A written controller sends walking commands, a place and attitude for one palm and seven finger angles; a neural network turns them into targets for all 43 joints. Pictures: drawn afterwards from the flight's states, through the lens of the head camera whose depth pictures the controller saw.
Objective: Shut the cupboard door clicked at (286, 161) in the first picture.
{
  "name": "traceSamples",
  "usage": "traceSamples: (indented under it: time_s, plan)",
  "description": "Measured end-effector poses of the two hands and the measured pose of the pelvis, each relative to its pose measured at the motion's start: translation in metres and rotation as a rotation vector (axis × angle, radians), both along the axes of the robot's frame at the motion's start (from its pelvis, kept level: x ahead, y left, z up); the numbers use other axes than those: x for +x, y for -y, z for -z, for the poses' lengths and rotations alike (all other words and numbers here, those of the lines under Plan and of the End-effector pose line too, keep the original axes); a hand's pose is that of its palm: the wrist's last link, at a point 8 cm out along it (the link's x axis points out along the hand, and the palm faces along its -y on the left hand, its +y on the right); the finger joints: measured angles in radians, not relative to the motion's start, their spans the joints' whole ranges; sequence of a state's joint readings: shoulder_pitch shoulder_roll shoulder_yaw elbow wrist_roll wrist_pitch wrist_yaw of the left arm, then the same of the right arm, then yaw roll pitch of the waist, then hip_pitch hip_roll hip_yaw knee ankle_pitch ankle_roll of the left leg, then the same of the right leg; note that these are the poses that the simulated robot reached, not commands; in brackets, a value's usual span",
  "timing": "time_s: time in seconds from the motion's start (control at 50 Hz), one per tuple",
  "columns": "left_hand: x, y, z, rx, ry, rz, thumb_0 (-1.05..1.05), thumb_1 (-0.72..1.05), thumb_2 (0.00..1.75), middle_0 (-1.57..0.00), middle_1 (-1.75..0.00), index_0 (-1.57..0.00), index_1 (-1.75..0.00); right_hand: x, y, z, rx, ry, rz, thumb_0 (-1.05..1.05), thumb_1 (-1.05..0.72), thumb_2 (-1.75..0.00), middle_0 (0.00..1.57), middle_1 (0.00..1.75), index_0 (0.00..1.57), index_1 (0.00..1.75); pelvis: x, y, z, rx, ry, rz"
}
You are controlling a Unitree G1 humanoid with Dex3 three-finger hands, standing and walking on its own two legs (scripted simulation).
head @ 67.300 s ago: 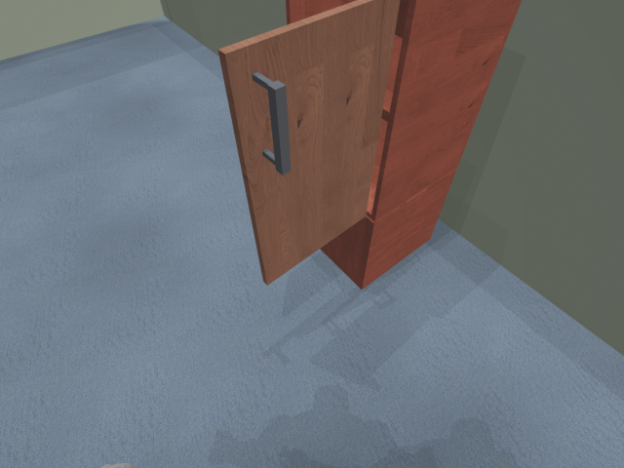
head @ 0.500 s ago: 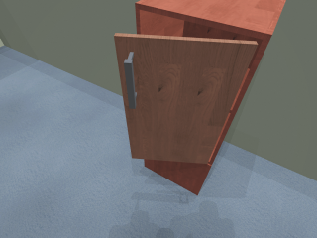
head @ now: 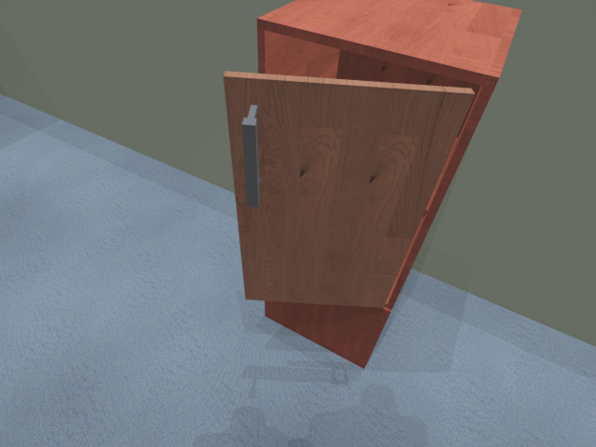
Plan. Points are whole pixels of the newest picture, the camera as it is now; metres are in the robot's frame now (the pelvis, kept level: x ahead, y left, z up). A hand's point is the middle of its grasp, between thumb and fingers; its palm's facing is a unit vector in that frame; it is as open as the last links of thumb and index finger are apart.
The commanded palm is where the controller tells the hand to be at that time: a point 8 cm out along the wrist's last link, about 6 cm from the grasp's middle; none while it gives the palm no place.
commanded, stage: look again from close up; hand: left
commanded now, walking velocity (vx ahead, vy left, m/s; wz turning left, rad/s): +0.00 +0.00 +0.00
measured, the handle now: (253, 158) +0.51 +0.11 +0.13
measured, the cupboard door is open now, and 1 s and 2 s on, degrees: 26 26 26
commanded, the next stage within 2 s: shuffle to correct the standing spot in 0.44 s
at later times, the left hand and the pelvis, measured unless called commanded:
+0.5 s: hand out of the picture -0.07 +0.12 -0.17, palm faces +0.06 -0.98 -0.16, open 7.4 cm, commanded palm none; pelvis -0.01 -0.03 +0.00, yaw +1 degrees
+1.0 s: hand out of the picture -0.02 +0.06 -0.19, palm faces +0.10 -0.99 -0.10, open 7.4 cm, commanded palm none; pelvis +0.04 -0.09 -0.01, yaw +1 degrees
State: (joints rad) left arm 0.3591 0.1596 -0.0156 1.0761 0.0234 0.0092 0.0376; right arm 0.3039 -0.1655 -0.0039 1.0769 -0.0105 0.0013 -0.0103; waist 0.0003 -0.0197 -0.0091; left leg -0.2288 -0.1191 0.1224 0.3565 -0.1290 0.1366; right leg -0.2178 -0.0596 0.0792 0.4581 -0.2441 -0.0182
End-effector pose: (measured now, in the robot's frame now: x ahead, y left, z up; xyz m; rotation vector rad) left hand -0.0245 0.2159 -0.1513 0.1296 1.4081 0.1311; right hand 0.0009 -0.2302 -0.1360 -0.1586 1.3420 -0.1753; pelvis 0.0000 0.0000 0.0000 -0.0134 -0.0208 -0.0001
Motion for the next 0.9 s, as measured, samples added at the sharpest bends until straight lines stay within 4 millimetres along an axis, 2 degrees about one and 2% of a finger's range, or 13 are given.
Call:
traceSamples:
  time_s: [0.16,0.34,0.48,0.58,0.74,0.9]
  plan:
    - [-0.022,0.012,-0.001,-0.008,-0.035,-0.024,0.00,0.91,0.89,-0.20,-0.30,-0.20,-0.30,0.001,0.000,0.003,0.018,-0.004,-0.010,0.01,-0.91,-0.90,0.20,0.30,0.20,0.30,-0.005,0.006,0.000,0.002,-0.002,-0.007]
    - [-0.042,0.029,-0.004,-0.009,-0.067,-0.051,0.00,0.91,0.89,-0.20,-0.30,-0.20,-0.30,0.003,0.013,0.004,0.024,-0.005,-0.022,0.01,-0.91,-0.90,0.20,0.30,0.20,0.30,-0.009,0.018,-0.001,0.006,-0.007,-0.018]
    - [-0.050,0.045,-0.006,-0.009,-0.077,-0.064,0.00,0.91,0.89,-0.20,-0.30,-0.20,-0.30,0.004,0.026,0.005,0.031,-0.005,-0.028,0.01,-0.91,-0.90,0.20,0.30,0.20,0.30,-0.010,0.032,-0.002,0.011,-0.009,-0.023]
    - [-0.047,0.058,-0.007,-0.011,-0.071,-0.061,0.00,0.91,0.89,-0.20,-0.30,-0.20,-0.30,0.003,0.036,0.006,0.036,-0.006,-0.025,0.01,-0.91,-0.90,0.20,0.30,0.20,0.30,-0.009,0.044,-0.002,0.012,-0.010,-0.024]
    - [-0.031,0.080,-0.008,-0.025,-0.048,-0.059,0.00,0.91,0.89,-0.20,-0.30,-0.20,-0.30,-0.001,0.053,0.005,0.043,-0.026,-0.010,0.01,-0.91,-0.90,0.20,0.30,0.20,0.30,-0.001,0.064,-0.004,0.016,-0.021,-0.016]
    - [-0.016,0.101,-0.002,-0.044,-0.052,-0.074,0.00,0.91,0.89,-0.20,-0.30,-0.20,-0.30,0.006,0.072,0.008,0.031,-0.038,0.006,0.01,-0.91,-0.90,0.20,0.30,0.20,0.30,0.016,0.083,0.001,0.012,-0.027,-0.009]
